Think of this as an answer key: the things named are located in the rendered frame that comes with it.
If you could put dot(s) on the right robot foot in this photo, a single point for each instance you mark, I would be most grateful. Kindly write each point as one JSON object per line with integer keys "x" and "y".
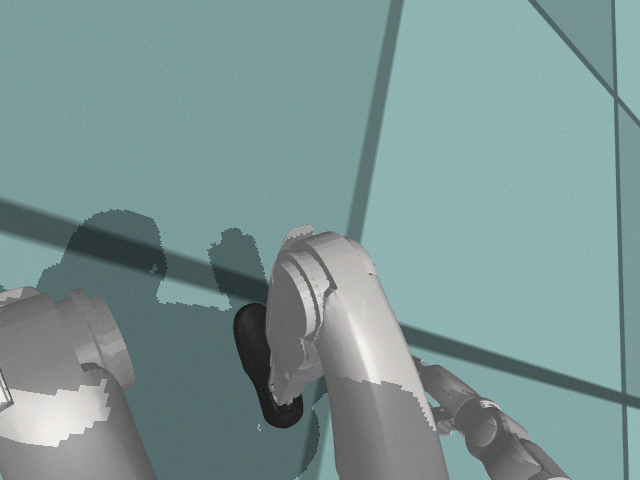
{"x": 254, "y": 352}

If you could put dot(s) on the right robot hand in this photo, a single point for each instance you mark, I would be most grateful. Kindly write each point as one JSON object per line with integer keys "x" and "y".
{"x": 448, "y": 390}

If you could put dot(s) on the right robot arm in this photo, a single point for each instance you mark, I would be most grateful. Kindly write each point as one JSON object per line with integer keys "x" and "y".
{"x": 502, "y": 445}

